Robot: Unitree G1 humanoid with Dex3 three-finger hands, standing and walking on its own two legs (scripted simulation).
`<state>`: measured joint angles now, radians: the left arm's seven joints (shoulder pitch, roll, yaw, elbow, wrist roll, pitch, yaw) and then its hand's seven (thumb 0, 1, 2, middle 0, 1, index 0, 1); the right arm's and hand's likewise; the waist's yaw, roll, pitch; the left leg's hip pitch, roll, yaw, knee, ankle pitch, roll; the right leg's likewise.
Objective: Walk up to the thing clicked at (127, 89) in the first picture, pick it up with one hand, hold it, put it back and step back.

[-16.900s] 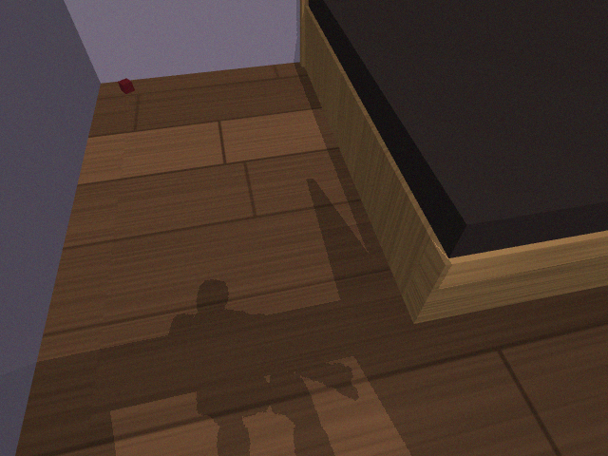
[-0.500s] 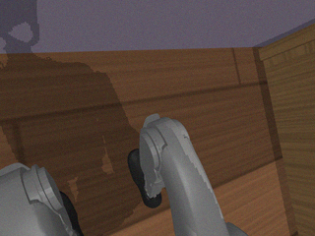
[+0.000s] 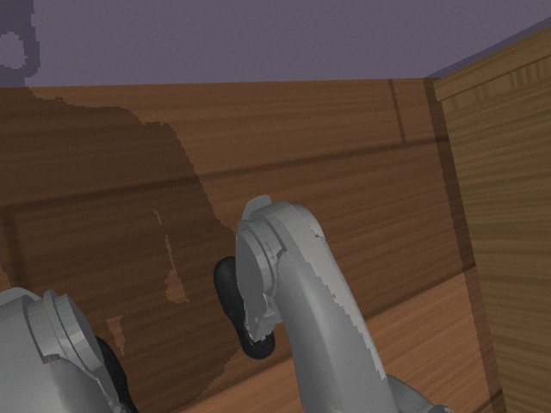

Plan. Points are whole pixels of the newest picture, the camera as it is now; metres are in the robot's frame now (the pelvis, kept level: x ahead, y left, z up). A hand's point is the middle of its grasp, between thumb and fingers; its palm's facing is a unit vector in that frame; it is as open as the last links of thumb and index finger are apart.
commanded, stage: close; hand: left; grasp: from above
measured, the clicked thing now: out of the picture +0.47 +0.28 -0.28
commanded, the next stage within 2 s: settle in 1.56 s
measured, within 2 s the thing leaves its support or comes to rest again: leaves its support in 1.96 s
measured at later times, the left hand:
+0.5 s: hand out of the picture +0.46 +0.28 -0.26, palm faces -0.37 -0.26 -0.89, open 12.3 cm
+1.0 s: hand out of the picture +0.46 +0.28 -0.26, palm faces -0.39 -0.25 -0.89, open 10.0 cm
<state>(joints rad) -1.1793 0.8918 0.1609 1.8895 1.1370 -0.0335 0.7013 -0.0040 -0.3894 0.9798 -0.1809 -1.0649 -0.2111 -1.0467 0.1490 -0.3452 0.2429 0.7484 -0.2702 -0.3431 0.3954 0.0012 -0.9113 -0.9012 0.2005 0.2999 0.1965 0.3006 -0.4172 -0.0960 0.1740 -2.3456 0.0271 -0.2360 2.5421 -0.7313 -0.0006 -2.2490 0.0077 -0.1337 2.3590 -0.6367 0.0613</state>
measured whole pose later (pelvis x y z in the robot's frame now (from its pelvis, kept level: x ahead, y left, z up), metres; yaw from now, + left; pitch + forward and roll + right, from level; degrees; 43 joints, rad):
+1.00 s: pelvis -0.01 +0.00 +0.01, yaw -1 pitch +28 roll -15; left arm -1.19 0.95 0.15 1.88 1.09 0.01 0.72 0.00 0.05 0.63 -0.52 -0.74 -0.56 -0.71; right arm 0.16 -0.37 0.29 0.69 -0.26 -0.35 0.39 0.00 -0.90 -0.90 0.20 0.30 0.20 0.30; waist -0.45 -0.13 0.23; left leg -2.32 0.03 -0.26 2.52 -0.72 0.01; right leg -2.21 0.02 -0.16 2.31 -0.62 0.07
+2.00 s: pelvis +0.00 +0.00 +0.01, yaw -1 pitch +29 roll -15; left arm -1.16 0.94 0.17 1.80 1.09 0.01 0.67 0.01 0.02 0.62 -0.79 -0.53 -0.76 -0.55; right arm 0.18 -0.36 0.28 0.68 -0.25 -0.31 0.37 0.00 -0.91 -0.90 0.20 0.30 0.20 0.30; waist -0.43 -0.11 0.19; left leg -2.32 0.03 -0.25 2.50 -0.72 0.00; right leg -2.22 0.02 -0.15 2.29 -0.62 0.06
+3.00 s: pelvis +0.00 -0.01 +0.05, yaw +7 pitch +36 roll -6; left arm -1.02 0.59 0.10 1.45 1.03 0.09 0.36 0.01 0.02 0.61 -0.79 -0.53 -0.77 -0.55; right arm 0.21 -0.30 0.02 0.78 -0.11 -0.11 0.22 0.00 -0.90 -0.90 0.20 0.30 0.20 0.30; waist -0.23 0.06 -0.11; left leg -2.25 0.03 -0.11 2.32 -0.70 -0.01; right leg -2.22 -0.02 -0.04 2.24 -0.65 0.03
